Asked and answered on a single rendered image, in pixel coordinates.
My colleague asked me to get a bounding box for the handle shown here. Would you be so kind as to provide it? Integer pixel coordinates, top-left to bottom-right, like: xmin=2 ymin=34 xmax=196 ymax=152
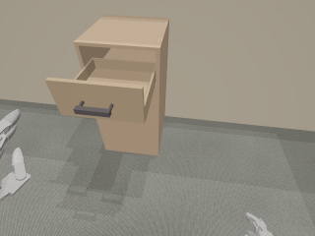
xmin=73 ymin=100 xmax=114 ymax=118

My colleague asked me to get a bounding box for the right robot hand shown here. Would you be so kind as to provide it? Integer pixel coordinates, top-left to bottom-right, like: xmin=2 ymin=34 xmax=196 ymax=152
xmin=245 ymin=212 xmax=274 ymax=236

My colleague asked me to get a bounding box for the drawer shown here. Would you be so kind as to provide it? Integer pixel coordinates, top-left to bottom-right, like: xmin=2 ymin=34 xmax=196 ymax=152
xmin=45 ymin=57 xmax=157 ymax=124

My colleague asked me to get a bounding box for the cabinet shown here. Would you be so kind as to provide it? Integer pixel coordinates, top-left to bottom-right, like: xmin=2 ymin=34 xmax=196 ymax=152
xmin=73 ymin=14 xmax=169 ymax=156

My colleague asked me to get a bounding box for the left robot hand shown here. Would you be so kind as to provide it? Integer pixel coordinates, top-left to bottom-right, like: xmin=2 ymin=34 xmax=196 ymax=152
xmin=0 ymin=109 xmax=31 ymax=203

